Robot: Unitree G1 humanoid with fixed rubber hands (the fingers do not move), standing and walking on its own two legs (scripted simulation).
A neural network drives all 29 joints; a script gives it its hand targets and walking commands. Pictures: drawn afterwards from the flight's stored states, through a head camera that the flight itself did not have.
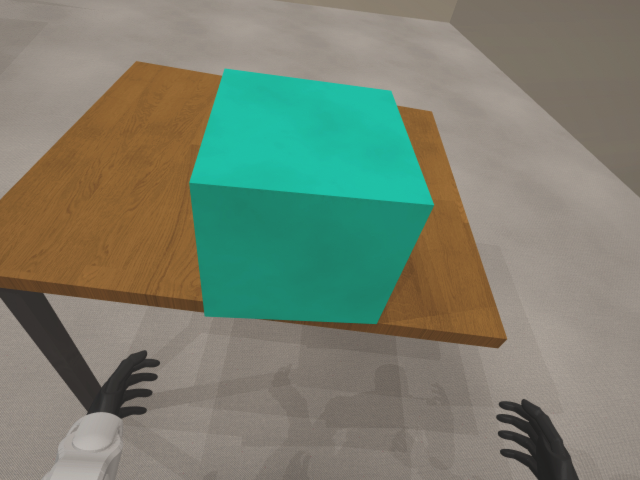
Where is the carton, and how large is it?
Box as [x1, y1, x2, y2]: [189, 69, 433, 323]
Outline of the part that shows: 224,69 189,182 205,316 376,323 433,206 432,200 391,91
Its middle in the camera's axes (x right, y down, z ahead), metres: -0.03 -0.07 +0.61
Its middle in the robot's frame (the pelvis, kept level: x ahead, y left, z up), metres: +0.51 +0.06 +0.07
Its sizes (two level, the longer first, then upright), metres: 0.289 0.272 0.258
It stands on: a table, 0.70 m high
